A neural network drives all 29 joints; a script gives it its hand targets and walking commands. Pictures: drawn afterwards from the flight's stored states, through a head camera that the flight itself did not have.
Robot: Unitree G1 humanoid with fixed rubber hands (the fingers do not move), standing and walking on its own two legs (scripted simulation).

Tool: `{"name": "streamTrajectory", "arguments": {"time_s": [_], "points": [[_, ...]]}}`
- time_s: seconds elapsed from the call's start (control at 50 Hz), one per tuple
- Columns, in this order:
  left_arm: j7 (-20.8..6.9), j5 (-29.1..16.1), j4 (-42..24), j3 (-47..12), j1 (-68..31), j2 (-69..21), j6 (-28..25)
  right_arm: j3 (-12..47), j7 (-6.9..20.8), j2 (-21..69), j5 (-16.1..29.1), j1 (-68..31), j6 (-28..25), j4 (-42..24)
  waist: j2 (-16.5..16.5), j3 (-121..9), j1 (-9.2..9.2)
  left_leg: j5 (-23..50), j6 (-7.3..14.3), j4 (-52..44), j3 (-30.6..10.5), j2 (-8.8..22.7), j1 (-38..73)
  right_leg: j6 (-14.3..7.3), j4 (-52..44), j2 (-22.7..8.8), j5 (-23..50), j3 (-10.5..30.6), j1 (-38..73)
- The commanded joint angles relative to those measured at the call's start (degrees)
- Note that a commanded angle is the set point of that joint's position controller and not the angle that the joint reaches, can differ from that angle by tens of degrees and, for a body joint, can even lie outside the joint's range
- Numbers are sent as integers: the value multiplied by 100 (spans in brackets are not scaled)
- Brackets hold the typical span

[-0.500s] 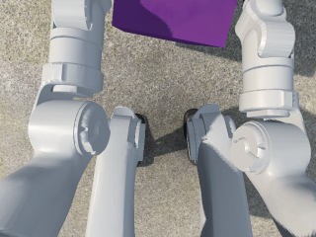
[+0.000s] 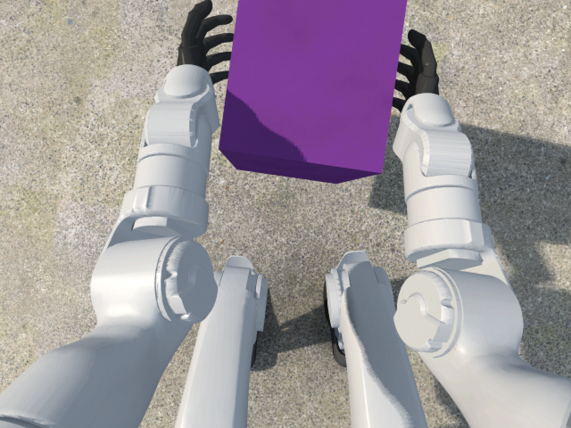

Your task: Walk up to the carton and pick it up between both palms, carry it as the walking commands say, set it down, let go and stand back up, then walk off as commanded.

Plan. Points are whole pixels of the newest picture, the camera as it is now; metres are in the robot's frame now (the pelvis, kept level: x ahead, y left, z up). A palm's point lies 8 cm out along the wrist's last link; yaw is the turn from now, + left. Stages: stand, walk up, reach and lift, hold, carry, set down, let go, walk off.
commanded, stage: reach and lift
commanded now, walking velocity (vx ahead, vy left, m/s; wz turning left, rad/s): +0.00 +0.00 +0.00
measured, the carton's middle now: (303, 90) +0.55 -0.03 -0.14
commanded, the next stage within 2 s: none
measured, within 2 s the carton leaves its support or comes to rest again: neither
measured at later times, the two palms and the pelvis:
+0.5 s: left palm (169, 64) +0.52 +0.11 +0.00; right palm (431, 95) +0.48 -0.15 -0.02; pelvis +0.02 +0.01 +0.06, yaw -1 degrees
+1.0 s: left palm (125, 40) +0.50 +0.11 +0.08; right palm (464, 84) +0.46 -0.15 +0.06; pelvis +0.04 +0.00 +0.12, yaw -1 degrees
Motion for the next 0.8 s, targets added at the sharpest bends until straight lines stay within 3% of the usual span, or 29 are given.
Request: {"name": "streamTrajectory", "arguments": {"time_s": [0.0, 0.06, 0.08, 0.1, 0.16, 0.18, 0.2, 0.22, 0.24, 0.28, 0.3, 0.32, 0.34, 0.4, 0.42, 0.44, 0.5, 0.54, 0.56, 0.58, 0.6, 0.62, 0.64, 0.66, 0.7, 0.72, 0.74, 0.76, 0.78], "points": [[-1511, -585, 792, -1786, -2663, -6028, -71, 2436, 1438, 5590, 622, -3992, -316, 178, -501, -5881, -16, 696, 221, -1154, 720, -520, 1688, 314, -1397, 392, 1287, -348, 4418], [-1525, -390, 937, -1585, -2277, -6104, -94, 2127, 1401, 5468, 458, -3743, -389, 565, -268, -5623, -19, 624, 214, -1266, 691, -499, 1546, 264, -1418, 408, 1310, -296, 4347], [-1480, -548, 694, -1819, -2051, -6226, -153, 2359, 1398, 5611, 451, -3600, -452, -49, -435, -5822, -247, 930, 241, -1384, 543, -438, 2134, 304, -1363, 440, 1642, -419, 4366], [-1468, -429, 1041, -1809, -2003, -6368, -65, 2208, 1411, 5393, 396, -3573, -506, -250, -130, -5965, -171, 1162, 250, -1591, 340, -448, 2869, 280, -1497, 498, 1450, -505, 3850], [-1410, -728, 235, -2142, -2739, -6341, -276, 2802, 1423, 5765, 803, -4175, -554, -318, -558, -6184, 77, 1334, 267, -1514, 338, -438, 2486, 263, -1535, 487, 1828, -333, 4466], [-1272, -937, -324, -2614, -2943, -6404, -310, 3031, 1424, 5735, 971, -3979, -607, -844, -119, -6900, 124, 1422, 144, -1512, 472, -468, 3189, 219, -1614, 492, 1659, -338, 4658], [-1269, -819, 434, -2378, -2816, -6277, -236, 2906, 1400, 5346, 831, -4313, -614, -682, -381, -6705, -127, 1182, 146, -1310, 332, -427, 2779, 194, -1442, 446, 1494, -397, 4289], [-1232, -861, -65, -2706, -2747, -6392, -347, 3257, 1369, 6008, 1143, -4089, -606, -634, -4, -6644, 374, 1322, 223, -1533, 487, -474, 3191, 197, -1607, 475, 1691, -216, 4770], [-1252, -726, -40, -2603, -2867, -6183, -326, 2878, 1399, 5707, 806, -3648, -583, -205, -71, -6693, -42, 1118, 174, -1556, 423, -426, 2710, 137, -1492, 423, 1853, -270, 4911], [-1295, -609, 153, -2602, -2531, -6298, -229, 2876, 1444, 5900, 819, -3514, -519, -255, 169, -6363, 168, 871, 200, -1785, 431, -473, 2983, 246, -1792, 433, 1312, -209, 4689], [-1339, -663, 204, -2437, -2383, -6134, -242, 2990, 1400, 5838, 720, -3730, -503, -308, -428, -6139, -9, 891, 176, -1534, 506, -442, 2611, 269, -1856, 455, 1167, -210, 4600], [-1326, -682, 151, -2706, -2225, -6415, -144, 2908, 1436, 5937, 729, -2892, -416, 160, 40, -6341, -66, 794, 232, -1946, 435, -471, 3280, 236, -1852, 525, 1432, -273, 5101], [-1310, -666, 339, -2364, -2480, -6229, -181, 2597, 1451, 5896, 640, -3062, -438, 241, -227, -5589, 187, 758, 272, -1909, 319, -425, 2979, 272, -1806, 517, 1105, -363, 4053], [-1284, -883, 39, -2942, -1666, -6746, -119, 3321, 1453, 6006, 1016, -3275, -531, -736, 177, -7138, 155, 1546, 140, -1975, 543, -535, 3954, 224, -1935, 508, 2052, -275, 5499], [-1266, -857, 304, -2649, -1906, -6900, -82, 2883, 1498, 5563, 700, -3478, -489, -470, 65, -6265, -171, 1145, 200, -2112, 207, -474, 3731, 238, -1800, 497, 1377, -461, 4428], [-1284, -537, 868, -2167, -1923, -6753, -129, 2615, 1459, 5470, 538, -3688, -605, -242, -202, -5569, -106, 883, 153, -1900, 317, -462, 3009, 157, -1964, 499, 982, -465, 3927], [-1202, -1105, -576, -3259, -1866, -7163, -301, 3082, 1512, 5856, 964, -2821, -681, -1137, 405, -7275, -236, 2138, 80, -2077, 194, -488, 4456, 198, -1885, 579, 2208, -537, 4892], [-1231, -1240, -957, -3593, -1940, -7220, -318, 3340, 1550, 6210, 993, -2648, -598, -674, 64, -7674, -495, 2289, -11, -2005, 183, -432, 4671, 107, -1893, 588, 2473, -472, 5423], [-1167, -941, -253, -3250, -1647, -7032, -261, 2953, 1620, 5786, 858, -2429, -555, -340, 640, -6422, -62, 1779, -8, -2213, 210, -421, 4653, 83, -2043, 579, 1579, -476, 4189], [-1204, -945, -170, -3214, -1741, -6970, -294, 3148, 1626, 5815, 786, -2811, -620, -643, -160, -6445, -401, 2012, 43, -2143, 44, -352, 4232, 121, -2057, 589, 1872, -448, 4517], [-1206, -478, 478, -2572, -1062, -6669, -210, 3137, 1623, 5656, 786, -2999, -627, -820, 16, -5943, 37, 1707, 80, -2320, 265, -442, 4059, 224, -2331, 567, 1637, -343, 4356], [-1159, -678, 400, -2956, -443, -7103, -147, 3370, 1610, 5563, 868, -2687, -635, -1070, 337, -6410, -16, 1772, 83, -2592, 103, -439, 4747, 201, -2274, 487, 1756, -331, 5110], [-1154, -670, 304, -2706, -1087, -6884, -251, 3292, 1603, 5680, 875, -2923, -600, -508, 11, -5477, 341, 1475, 175, -2600, 142, -450, 4002, 232, -2327, 486, 1386, -386, 4625], [-1110, -937, -496, -3149, -1462, -6863, -362, 3449, 1566, 6056, 992, -2804, -653, -823, -264, -6452, -136, 1737, 171, -2511, 35, -437, 4271, 196, -2216, 542, 1817, -376, 5310], [-1104, -742, -319, -2970, -1950, -6536, -386, 2936, 1559, 5979, 743, -2437, -543, 256, 64, -5439, 42, 913, 150, -2626, 141, -361, 4078, 113, -2419, 537, 1090, -296, 4817], [-1080, -913, -871, -3082, -2198, -6720, -473, 2850, 1527, 6445, 569, -1799, -512, 499, -359, -5751, -289, 1034, 130, -2617, 129, -376, 4267, 88, -2569, 580, 1314, -433, 5381], [-1117, -595, -460, -2733, -2226, -6104, -503, 2779, 1496, 6285, 578, -2005, -557, 534, -238, -5380, 176, 738, 103, -2606, 297, -374, 3763, 113, -2668, 525, 1139, -235, 5327], [-1181, -725, -455, -2875, -2173, -6526, -464, 2804, 1447, 6254, 538, -1966, -608, 186, -383, -5761, -101, 1065, 155, -2625, 223, -401, 3913, 102, -2839, 459, 1514, -98, 5925], [-1221, -566, 212, -2558, -1329, -6581, -335, 2769, 1452, 6186, 621, -2286, -621, 129, -404, -5255, 315, 790, 221, -2969, 247, -474, 4136, 229, -2967, 479, 1024, -341, 5637]]}}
